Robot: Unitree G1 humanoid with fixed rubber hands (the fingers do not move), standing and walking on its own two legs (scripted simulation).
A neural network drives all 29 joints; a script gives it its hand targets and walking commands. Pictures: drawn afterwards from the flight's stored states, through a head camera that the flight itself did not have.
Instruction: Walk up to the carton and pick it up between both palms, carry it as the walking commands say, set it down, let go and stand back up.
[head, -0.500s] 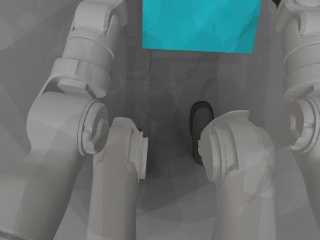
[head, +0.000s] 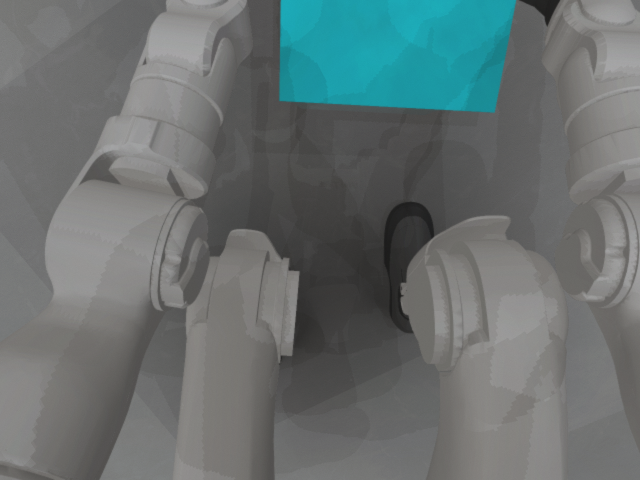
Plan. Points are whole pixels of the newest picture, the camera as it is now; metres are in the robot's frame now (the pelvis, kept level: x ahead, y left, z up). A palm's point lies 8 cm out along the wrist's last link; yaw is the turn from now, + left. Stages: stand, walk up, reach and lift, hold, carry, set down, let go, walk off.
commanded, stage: set down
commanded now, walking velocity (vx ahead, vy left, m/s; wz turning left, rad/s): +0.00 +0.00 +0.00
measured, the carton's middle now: out of the picture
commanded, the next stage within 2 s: none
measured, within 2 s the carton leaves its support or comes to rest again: rests again in 0.20 s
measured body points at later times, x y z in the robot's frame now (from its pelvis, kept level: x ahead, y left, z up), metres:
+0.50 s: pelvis +0.00 +0.00 +0.00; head +0.38 -0.04 +0.23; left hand +0.56 +0.05 -0.20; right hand +0.51 -0.26 -0.21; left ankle +0.09 +0.11 -0.33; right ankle +0.15 -0.13 -0.33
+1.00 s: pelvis +0.01 +0.00 -0.01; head +0.38 -0.04 +0.23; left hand +0.56 +0.05 -0.21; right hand +0.51 -0.26 -0.22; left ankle +0.09 +0.10 -0.33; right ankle +0.15 -0.13 -0.33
